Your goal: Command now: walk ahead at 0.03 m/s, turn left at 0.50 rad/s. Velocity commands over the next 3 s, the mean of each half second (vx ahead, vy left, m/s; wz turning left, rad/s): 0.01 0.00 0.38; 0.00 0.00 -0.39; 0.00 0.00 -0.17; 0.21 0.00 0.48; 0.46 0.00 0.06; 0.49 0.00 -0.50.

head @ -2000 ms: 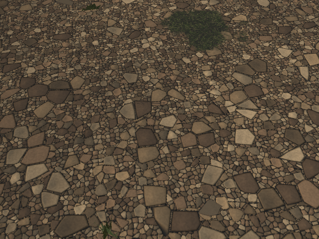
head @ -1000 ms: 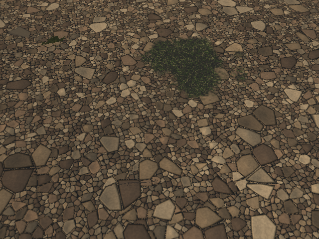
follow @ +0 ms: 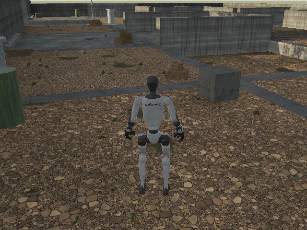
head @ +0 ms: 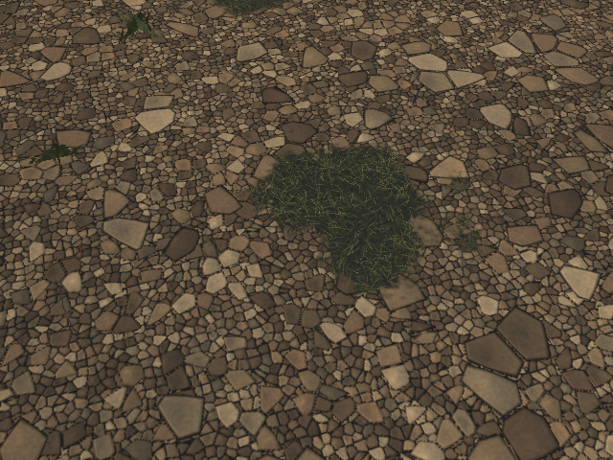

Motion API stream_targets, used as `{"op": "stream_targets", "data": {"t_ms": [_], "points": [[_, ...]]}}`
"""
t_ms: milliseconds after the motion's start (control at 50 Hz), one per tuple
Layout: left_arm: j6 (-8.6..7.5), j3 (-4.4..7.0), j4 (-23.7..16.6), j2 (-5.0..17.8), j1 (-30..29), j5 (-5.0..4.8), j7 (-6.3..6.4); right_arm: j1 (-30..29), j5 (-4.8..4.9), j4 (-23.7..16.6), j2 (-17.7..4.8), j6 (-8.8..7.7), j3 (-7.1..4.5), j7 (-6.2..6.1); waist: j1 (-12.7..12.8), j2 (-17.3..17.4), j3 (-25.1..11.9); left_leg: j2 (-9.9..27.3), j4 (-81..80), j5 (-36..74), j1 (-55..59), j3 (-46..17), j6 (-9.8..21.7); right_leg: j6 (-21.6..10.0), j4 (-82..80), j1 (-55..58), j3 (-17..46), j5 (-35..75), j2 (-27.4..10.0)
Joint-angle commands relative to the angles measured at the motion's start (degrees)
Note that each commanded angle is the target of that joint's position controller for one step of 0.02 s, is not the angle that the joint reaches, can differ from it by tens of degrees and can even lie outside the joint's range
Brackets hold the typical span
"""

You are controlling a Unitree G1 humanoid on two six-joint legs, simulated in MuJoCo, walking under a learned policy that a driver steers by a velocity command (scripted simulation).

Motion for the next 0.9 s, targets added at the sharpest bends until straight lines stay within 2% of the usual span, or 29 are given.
{"op": "stream_targets", "data": {"t_ms": [20,40,60,80,100,120,140,160,180,220,320,400,440,480,500,520,540,560,600,660,700,720,740,760,780,800,820,840,900], "points": [[-0.31,2.65,-2.8,10.1,-3.3,-1.35,0.23,4.6,-0.15,-3.1,-4.6,-0.36,-1.53,1.07,-2.4,-8.4,-8.4,-1.3,-10.4,6.3,9.4,2.8,3.0,-10.1,-4.2,4.3,8.4,10.1,-14.4],[-0.15,2.48,-1.9,9.0,-1.9,-1.70,0.20,6.0,-0.47,-2.6,-5.4,-0.37,-2.02,1.02,-2.6,-6.5,-8.0,-2.6,-14.8,9.3,13.0,2.5,4.8,-7.3,-0.5,2.1,6.4,4.4,-12.5],[0.09,2.08,-0.7,6.7,1.1,-1.07,-0.05,6.7,-0.79,-2.9,-8.4,-0.44,-2.96,0.51,-1.8,2.1,-6.0,1.3,-21.9,18.6,16.8,-5.3,7.7,-2.3,9.2,-3.8,1.4,-4.5,-8.3],[0.21,1.12,-2.6,3.9,1.7,1.72,-0.46,5.8,-0.72,-5.2,-15.0,-0.49,-4.08,-0.69,0.5,20.4,-4.4,16.0,-24.9,36.3,22.2,-26.1,16.1,4.3,27.3,-19.2,-2.5,-26.8,0.9],[-0.07,1.87,-4.6,6.3,-5.4,1.04,0.16,7.1,-3.15,-6.1,-14.9,-1.72,-3.77,-0.01,-4.7,15.9,-6.7,19.2,-28.5,30.8,17.0,-31.8,23.0,3.7,36.7,-22.0,7.7,-29.6,3.9],[0.05,2.47,-4.5,7.8,-6.3,-0.28,0.53,5.2,-3.34,-6.1,-13.5,-2.92,-3.41,0.24,-3.5,10.3,-5.5,16.0,-29.0,25.0,16.0,-27.5,20.9,2.5,40.2,-22.5,10.3,-24.7,2.7],[0.33,2.82,-3.3,7.8,-4.3,-0.48,0.94,1.5,-2.00,-6.4,-11.9,-3.53,-3.13,-0.03,-1.3,7.6,-4.8,13.1,-28.3,21.3,15.7,-23.9,17.4,1.9,39.9,-23.1,11.2,-19.2,1.9],[0.60,3.09,-1.9,8.0,-2.9,-0.05,1.41,-0.7,-0.85,-7.0,-9.6,-3.56,-2.41,-0.38,-0.5,6.3,-5.1,11.3,-27.9,20.1,15.8,-21.8,15.2,2.1,39.4,-22.6,11.6,-16.0,1.4],[0.60,3.23,-1.6,8.0,-2.0,0.28,1.54,-1.9,-0.43,-7.3,-9.0,-3.45,-2.03,-0.82,0.2,7.0,-5.6,10.1,-27.5,22.1,14.7,-20.4,14.6,2.6,39.9,-20.8,11.5,-13.2,1.8],[0.12,3.18,-1.4,7.1,-0.9,-0.16,1.20,-1.1,-0.68,-7.7,-8.0,-3.20,-1.60,-1.39,0.5,6.9,-7.4,8.6,-27.1,24.6,15.8,-19.3,14.7,3.2,39.5,-19.0,11.5,-10.1,3.0],[-0.41,2.20,-1.2,5.5,-1.7,-0.58,0.51,-0.2,-0.59,-8.1,-8.3,-2.69,-1.80,-2.14,-0.9,7.1,-8.3,8.0,-26.0,22.0,19.7,-20.1,14.9,4.8,25.4,-16.7,12.0,-7.9,3.1],[-0.41,1.29,-0.1,4.8,-0.4,-0.76,-0.63,-1.5,-1.88,-7.0,-5.0,-2.70,-0.23,-1.18,-1.7,8.2,-7.8,7.7,-25.9,20.4,13.5,-18.2,15.5,4.4,16.2,-4.6,10.1,-9.0,1.1],[-0.64,0.86,0.5,4.4,0.6,-0.76,-1.23,-2.0,-2.04,-5.6,-3.6,-2.87,0.63,-0.50,-1.2,7.4,-6.5,7.3,-25.5,18.0,11.5,-17.7,15.0,3.6,9.1,0.9,9.1,-7.0,1.1],[-1.05,0.62,0.9,4.9,1.4,-0.27,-1.67,-1.2,-1.73,-3.9,-3.6,-3.34,0.90,-0.08,0.1,5.2,-4.4,5.1,-24.6,14.7,9.8,-16.2,11.7,1.8,-3.5,6.7,9.0,4.2,1.6],[-1.19,0.99,0.2,7.9,1.2,0.29,-1.48,0.0,-2.24,-3.6,-4.3,-3.86,0.74,-0.15,-0.8,2.7,-4.6,2.9,-22.5,11.8,9.6,-14.9,9.1,0.5,-2.9,8.4,13.1,12.4,-1.4],[-1.11,1.95,-0.4,12.7,0.5,-0.04,-1.20,2.5,-2.95,-3.7,-5.6,-4.35,0.20,-0.15,-4.1,-3.7,-4.9,-1.5,-19.2,8.1,9.1,-10.9,6.9,-2.3,-0.1,8.0,16.8,20.6,-4.7],[-0.96,2.35,0.2,12.8,-0.1,-0.95,-1.38,1.0,-2.99,-4.1,-4.9,-4.50,0.22,-0.57,-3.7,-8.7,-4.9,-4.7,-17.7,7.2,11.2,-5.9,4.5,-5.5,-1.6,3.5,19.1,13.6,-5.0],[-1.01,2.02,-0.2,10.9,-0.5,-1.06,-1.55,-1.8,-2.69,-4.3,-5.5,-4.30,-0.07,-1.15,-2.2,-9.2,-4.1,-4.8,-15.9,7.4,12.8,-4.4,3.4,-6.5,-3.7,0.7,21.7,9.1,-5.3],[-1.25,1.67,-0.5,9.9,-0.7,-0.95,-1.40,-3.1,-1.90,-4.8,-4.8,-3.35,-0.57,-1.96,-1.8,-10.2,-3.8,-4.8,-13.9,7.9,12.8,-3.3,3.6,-6.6,-4.0,-0.4,23.9,8.4,-5.4],[-1.05,2.01,-1.1,10.3,0.3,-1.33,-0.84,-2.2,-1.71,-5.3,-3.6,-2.83,-1.12,-1.95,-1.2,-9.2,-4.8,-4.5,-13.7,7.6,12.9,-2.7,4.4,-6.9,-2.2,-0.9,25.7,7.2,-4.6],[-0.46,2.04,-2.0,9.9,0.0,-1.55,-0.48,-1.1,-1.58,-5.2,-3.5,-2.99,-1.67,-1.66,-1.2,-6.1,-5.3,-2.9,-15.5,8.7,14.6,-3.4,5.3,-5.9,0.7,-3.3,24.6,5.4,-2.5],[-0.22,1.94,-2.7,9.3,-0.4,-1.67,-0.40,-0.4,-1.61,-5.2,-4.2,-3.01,-2.09,-1.56,-1.1,-2.9,-5.2,-0.8,-18.0,9.4,15.7,-5.2,6.5,-4.5,3.8,-5.4,22.4,3.6,-0.5],[0.01,1.75,-3.2,8.5,-0.4,-1.76,-0.39,0.9,-1.70,-5.0,-5.3,-2.96,-2.54,-1.54,-1.2,1.7,-5.1,3.1,-21.4,11.1,17.6,-9.3,8.9,-2.6,8.7,-8.9,18.8,0.0,2.3],[0.25,1.51,-3.5,7.5,0.4,-1.66,-0.60,1.8,-1.93,-4.9,-7.0,-2.99,-2.97,-1.51,-1.0,7.9,-5.0,10.6,-25.4,16.1,19.4,-16.6,13.2,-0.6,15.5,-12.4,14.3,-5.8,5.1],[0.41,1.74,-3.8,7.7,1.0,-1.39,-0.92,0.4,-2.17,-5.7,-7.1,-3.32,-2.88,-1.80,-0.8,12.3,-5.7,18.5,-27.1,23.5,19.6,-22.6,18.3,0.6,26.3,-14.9,11.1,-20.5,4.5],[0.66,2.58,-4.1,9.5,0.2,-1.37,-1.20,0.6,-2.38,-6.4,-6.3,-3.83,-2.38,-2.10,-1.5,9.0,-5.4,21.9,-27.7,30.2,19.0,-24.3,21.5,1.5,37.3,-17.4,12.1,-26.1,2.8],[1.13,3.00,-3.9,9.6,0.8,-1.77,-1.36,-1.2,-2.12,-6.8,-6.1,-4.18,-2.18,-2.35,-0.2,4.8,-4.9,21.0,-27.1,31.4,18.3,-20.9,20.7,1.9,41.3,-17.9,12.9,-25.1,1.5],[1.66,2.57,-3.7,8.0,1.3,-1.96,-1.45,-3.6,-1.46,-6.8,-6.7,-4.35,-2.39,-2.37,0.8,3.4,-3.7,18.2,-27.1,29.4,17.8,-15.9,18.1,2.2,38.3,-18.1,12.7,-21.9,0.0],[2.07,1.24,-4.9,5.2,-0.6,-1.82,-2.30,-3.9,-1.24,-6.0,-8.5,-3.63,-3.05,-2.40,-0.7,6.2,-4.1,12.9,-26.2,30.5,16.5,-5.5,15.0,3.1,27.9,-11.9,7.7,-15.8,-0.1]]}}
